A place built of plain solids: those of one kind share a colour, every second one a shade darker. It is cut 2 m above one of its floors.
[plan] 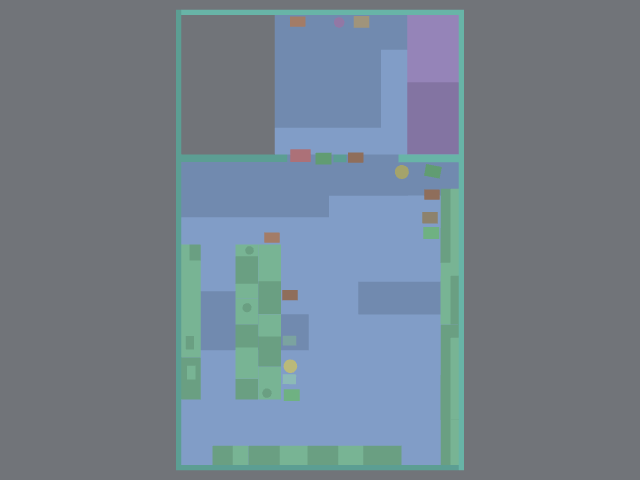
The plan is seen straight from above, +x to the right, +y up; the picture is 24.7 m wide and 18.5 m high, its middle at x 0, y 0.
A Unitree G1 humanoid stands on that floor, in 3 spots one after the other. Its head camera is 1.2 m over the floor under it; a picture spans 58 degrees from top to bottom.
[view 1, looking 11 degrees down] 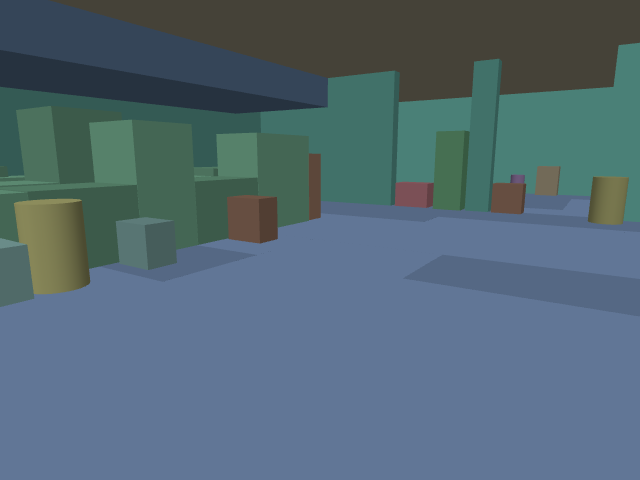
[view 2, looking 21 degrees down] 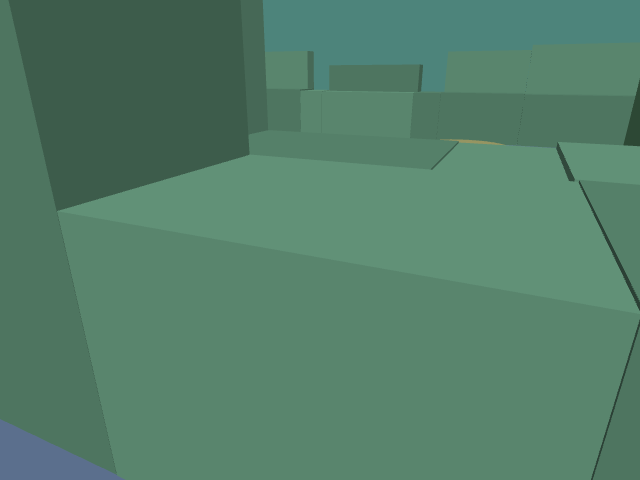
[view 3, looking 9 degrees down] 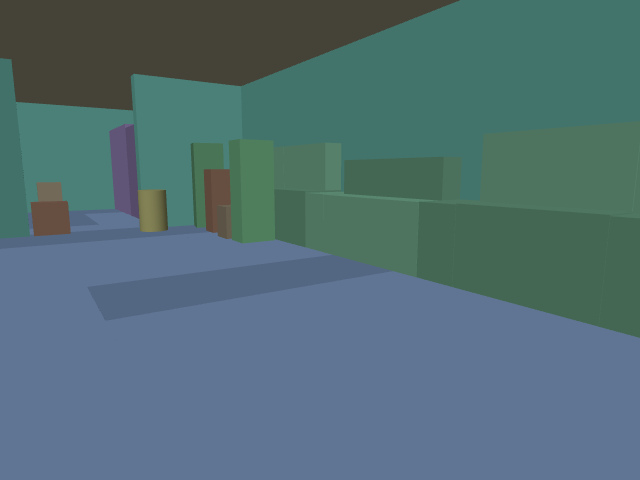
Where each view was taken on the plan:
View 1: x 3.05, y -6.82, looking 123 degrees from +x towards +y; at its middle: floor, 6.29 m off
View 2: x -3.93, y -5.15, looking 24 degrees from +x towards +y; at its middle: unit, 0.88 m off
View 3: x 1.04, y -6.65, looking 56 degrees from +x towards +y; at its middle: unit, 6.54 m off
